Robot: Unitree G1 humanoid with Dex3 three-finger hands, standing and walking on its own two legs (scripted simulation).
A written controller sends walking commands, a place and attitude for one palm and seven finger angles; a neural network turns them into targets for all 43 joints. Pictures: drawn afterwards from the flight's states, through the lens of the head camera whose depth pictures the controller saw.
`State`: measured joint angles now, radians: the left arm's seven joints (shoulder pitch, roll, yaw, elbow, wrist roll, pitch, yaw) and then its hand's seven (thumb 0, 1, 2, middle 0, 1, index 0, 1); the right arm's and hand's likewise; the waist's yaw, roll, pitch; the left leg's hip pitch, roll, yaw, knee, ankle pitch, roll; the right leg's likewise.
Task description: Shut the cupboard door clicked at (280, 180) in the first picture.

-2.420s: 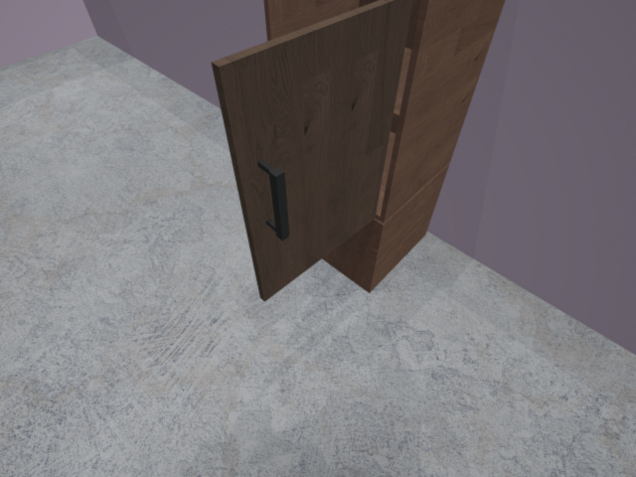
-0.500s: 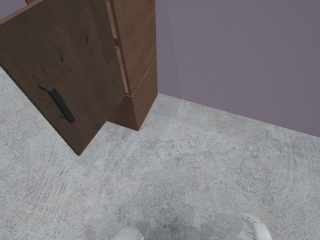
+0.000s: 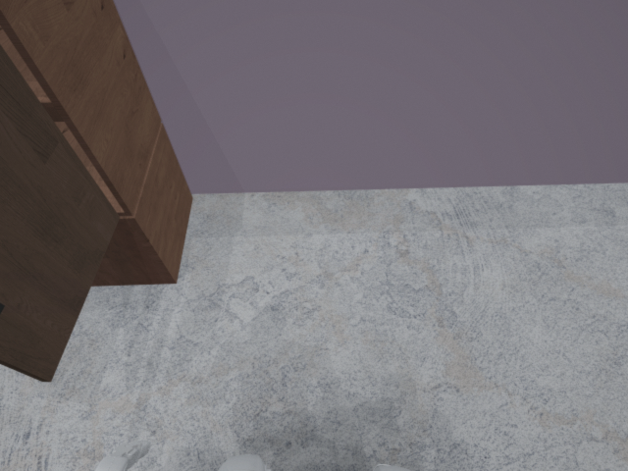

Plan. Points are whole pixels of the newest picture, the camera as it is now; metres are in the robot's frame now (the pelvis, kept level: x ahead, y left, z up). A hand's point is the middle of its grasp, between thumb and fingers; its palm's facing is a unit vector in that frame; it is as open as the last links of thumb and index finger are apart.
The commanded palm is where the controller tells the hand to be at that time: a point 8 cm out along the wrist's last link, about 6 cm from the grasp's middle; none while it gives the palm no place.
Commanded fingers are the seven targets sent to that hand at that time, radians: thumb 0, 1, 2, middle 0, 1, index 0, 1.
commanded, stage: walk to a spot facing it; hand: left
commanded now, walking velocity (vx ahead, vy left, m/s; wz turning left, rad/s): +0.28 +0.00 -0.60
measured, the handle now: out of the picture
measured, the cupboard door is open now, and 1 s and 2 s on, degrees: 86 86 86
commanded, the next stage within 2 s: turn to face it in 1.40 s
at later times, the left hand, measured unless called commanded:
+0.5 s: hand (258, 352) +0.29 +0.11 -0.13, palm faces -0.38 -0.91 -0.17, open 7.4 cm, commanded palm none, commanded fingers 0.00 0.90 0.90 -0.20 -0.30 -0.20 -0.30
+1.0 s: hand (299, 338) +0.32 +0.05 -0.15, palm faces -0.36 -0.91 -0.20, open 7.3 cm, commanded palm none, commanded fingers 0.00 0.90 0.90 -0.20 -0.30 -0.20 -0.30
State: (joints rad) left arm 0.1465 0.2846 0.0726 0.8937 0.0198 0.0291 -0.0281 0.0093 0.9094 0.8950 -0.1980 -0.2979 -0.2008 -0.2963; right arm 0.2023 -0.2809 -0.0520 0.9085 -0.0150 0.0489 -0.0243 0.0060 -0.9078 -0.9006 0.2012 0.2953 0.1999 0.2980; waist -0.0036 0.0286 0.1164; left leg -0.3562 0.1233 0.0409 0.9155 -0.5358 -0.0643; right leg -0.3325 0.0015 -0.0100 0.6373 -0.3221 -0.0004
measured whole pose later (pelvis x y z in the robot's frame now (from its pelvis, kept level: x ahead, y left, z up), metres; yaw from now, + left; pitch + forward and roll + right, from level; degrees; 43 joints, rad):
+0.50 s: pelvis +0.09 -0.02 +0.02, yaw -18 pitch +2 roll -1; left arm 0.06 0.24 0.07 0.90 0.03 0.04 -0.08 0.01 0.91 0.90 -0.20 -0.30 -0.20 -0.30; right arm 0.45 -0.20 -0.02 1.00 -0.05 -0.05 -0.01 0.00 -0.91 -0.90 0.20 0.30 0.20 0.30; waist -0.06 -0.01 0.08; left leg -0.06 0.15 0.26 0.39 -0.34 -0.07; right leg -0.55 -0.07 -0.10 0.82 -0.28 0.00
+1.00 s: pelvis +0.28 -0.14 +0.02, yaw -26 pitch +1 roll +0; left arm 0.36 0.19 0.05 1.09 0.02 -0.06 0.00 0.00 0.92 0.89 -0.20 -0.30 -0.20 -0.30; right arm 0.08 -0.18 -0.05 0.96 -0.03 -0.02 0.03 0.00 -0.91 -0.90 0.20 0.29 0.19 0.30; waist 0.04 -0.01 0.05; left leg -0.48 0.09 0.08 0.68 -0.23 -0.04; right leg -0.02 0.06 -0.04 0.33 -0.33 -0.07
